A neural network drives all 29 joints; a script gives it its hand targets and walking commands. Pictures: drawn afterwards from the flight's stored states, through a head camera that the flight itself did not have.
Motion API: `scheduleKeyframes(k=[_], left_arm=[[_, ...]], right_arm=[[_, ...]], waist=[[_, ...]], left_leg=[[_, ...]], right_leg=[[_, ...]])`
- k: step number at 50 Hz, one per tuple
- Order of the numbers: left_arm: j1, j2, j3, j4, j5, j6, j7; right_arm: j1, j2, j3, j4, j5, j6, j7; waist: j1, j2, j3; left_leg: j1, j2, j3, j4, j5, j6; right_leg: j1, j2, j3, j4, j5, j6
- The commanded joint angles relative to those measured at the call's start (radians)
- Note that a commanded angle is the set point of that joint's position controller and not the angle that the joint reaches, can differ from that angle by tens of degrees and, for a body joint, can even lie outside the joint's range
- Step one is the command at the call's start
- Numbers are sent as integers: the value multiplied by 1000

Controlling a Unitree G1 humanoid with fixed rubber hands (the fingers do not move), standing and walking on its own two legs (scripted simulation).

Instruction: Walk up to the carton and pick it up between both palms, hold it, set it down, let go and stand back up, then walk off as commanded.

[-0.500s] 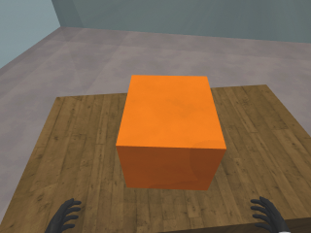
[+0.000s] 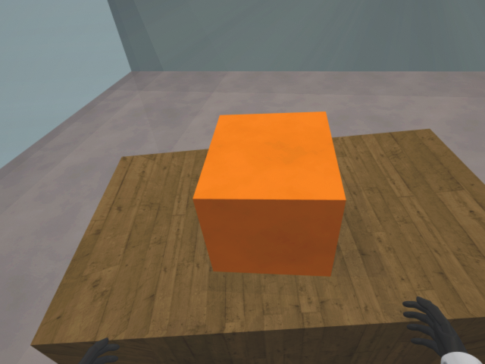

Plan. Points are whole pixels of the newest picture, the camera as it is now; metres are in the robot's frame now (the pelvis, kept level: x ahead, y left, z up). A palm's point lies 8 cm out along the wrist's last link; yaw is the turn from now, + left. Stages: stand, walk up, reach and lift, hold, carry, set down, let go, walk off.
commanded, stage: walk off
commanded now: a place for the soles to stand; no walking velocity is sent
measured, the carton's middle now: (270, 189) +0.53 -0.03 +0.00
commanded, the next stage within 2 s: none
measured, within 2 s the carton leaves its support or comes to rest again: neither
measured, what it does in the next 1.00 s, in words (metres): walks backwards: left foot, then right foot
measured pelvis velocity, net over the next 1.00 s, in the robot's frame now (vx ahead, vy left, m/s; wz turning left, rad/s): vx -0.21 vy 0.18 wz -0.08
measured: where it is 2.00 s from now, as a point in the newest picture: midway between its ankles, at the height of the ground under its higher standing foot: outside the picture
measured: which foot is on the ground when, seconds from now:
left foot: up 0.00-0.14, down 0.16-0.56, up 0.58-0.72, down 0.74-1.00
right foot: down 0.00-0.20, up 0.22-0.52, down 0.54-0.74, up 0.76-1.00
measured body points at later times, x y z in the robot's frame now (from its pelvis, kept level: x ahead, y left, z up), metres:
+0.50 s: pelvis -0.14 +0.11 -0.02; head -0.06 +0.12 +0.42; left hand -0.04 +0.41 -0.13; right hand -0.03 -0.22 -0.10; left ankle -0.06 +0.09 -0.72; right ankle -0.14 -0.03 -0.70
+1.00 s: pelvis -0.21 +0.18 -0.04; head -0.14 +0.25 +0.40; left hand -0.02 +0.46 -0.18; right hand -0.15 -0.16 -0.07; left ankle -0.22 +0.30 -0.72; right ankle -0.22 +0.01 -0.67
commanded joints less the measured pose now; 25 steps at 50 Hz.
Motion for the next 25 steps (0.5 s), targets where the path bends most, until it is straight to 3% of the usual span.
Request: scheduleKeyframes(k=[1,2,3,5,6,7,8,9,10,11,12,13,14,15,16,17,18,19,20,22,23,24,25], left_arm=[[-102,269,111,-46,82,-15,29],[-100,283,107,-43,82,-15,32],[-104,292,106,-36,77,-18,31],[-145,288,92,-24,60,-15,33],[-131,248,80,-4,50,-11,33],[-99,194,70,13,42,-9,38],[-70,181,63,9,37,-5,38],[-67,212,75,23,39,-1,40],[-60,218,81,33,41,1,43],[-44,226,85,38,49,6,53],[-7,260,95,74,45,9,56],[14,276,96,82,31,18,57],[50,290,100,102,27,30,60],[83,287,104,112,33,37,62],[126,276,111,129,38,43,62],[129,277,121,137,44,42,60],[142,278,127,141,46,45,62],[142,267,129,134,46,49,62],[178,270,140,150,48,51,61],[225,282,152,174,53,47,60],[246,287,158,177,55,47,60],[258,281,169,176,47,53,59],[204,269,172,156,51,45,58]], right_arm=[[122,-217,-50,-41,-61,58,-19],[136,-212,-55,-47,-64,56,-18],[143,-208,-55,-46,-67,56,-13],[215,-209,-71,-29,-84,48,-9],[227,-212,-80,-10,-98,44,-10],[186,-251,-81,-16,-109,40,-11],[127,-307,-91,-34,-117,38,-9],[95,-316,-90,-48,-108,37,-10],[91,-303,-85,-52,-109,36,-13],[65,-329,-89,-60,-99,46,-18],[48,-321,-92,-65,-94,52,-26],[45,-300,-81,-71,-95,51,-34],[47,-300,-82,-64,-90,49,-37],[13,-297,-86,-67,-92,51,-41],[-3,-271,-80,-63,-85,53,-43],[-13,-265,-85,-62,-80,51,-45],[-8,-260,-84,-60,-81,50,-47],[14,-264,-91,-50,-79,51,-49],[-2,-269,-94,-48,-73,55,-48],[-30,-275,-105,-45,-68,68,-49],[-40,-278,-109,-31,-67,76,-47],[-20,-261,-115,-31,-64,79,-52],[35,-241,-114,-11,-48,81,-58]], waist=[[0,-236,179],[0,-258,157],[-9,-261,143],[-59,-156,69],[-55,-61,35],[-30,85,68],[-22,216,54],[-19,183,56],[-12,129,38],[-26,187,55],[-27,135,77],[-24,111,83],[-6,95,70],[26,91,77],[42,140,57],[42,154,52],[52,168,62],[48,214,51],[61,228,23],[97,243,5],[117,178,-22],[138,95,-45],[145,-161,-67]], left_leg=[[-81,54,-56,-87,-114,37],[-72,92,-67,-172,-155,51],[-32,111,-79,-233,-160,63],[164,147,-142,-465,-67,87],[217,151,-177,-595,-39,96],[184,221,-326,-688,-104,95],[105,298,-414,-732,-93,119],[44,310,-432,-757,-49,120],[105,288,-397,-734,84,69],[22,305,-441,-809,-76,48],[-23,284,-395,-860,-215,-18],[3,266,-331,-865,-225,-50],[45,256,-333,-872,-255,-111],[38,236,-298,-889,-239,-164],[39,202,-239,-930,-194,-232],[52,192,-235,-951,-166,-252],[75,180,-233,-957,-111,-282],[126,180,-219,-938,19,-307],[160,205,-235,-923,79,-284],[146,199,-195,-849,374,-308],[157,172,-142,-700,498,-306],[187,125,-98,-456,460,-280],[176,13,21,-61,261,-238]], right_leg=[[-82,-303,394,-287,111,-225],[-44,-336,408,-257,181,-231],[-62,-342,416,-250,161,-219],[-169,-289,331,-102,77,-157],[-185,-200,209,27,-34,-102],[-252,-67,98,191,-166,-45],[-286,68,49,372,-304,-20],[-249,100,105,463,-317,-11],[-275,118,160,505,-269,-7],[-288,146,185,581,-264,0],[-234,140,223,595,-205,5],[-238,131,232,580,-171,14],[-231,143,258,577,-150,19],[-203,162,237,579,-132,13],[-113,158,191,541,-144,15],[-63,147,145,507,-163,29],[-58,148,145,464,-164,22],[-45,130,129,351,-204,24],[-10,121,112,272,-247,21],[120,73,86,61,-291,-6],[159,28,72,-107,-258,-54],[157,-37,90,-223,-192,-128],[170,-99,171,-352,-28,-208]])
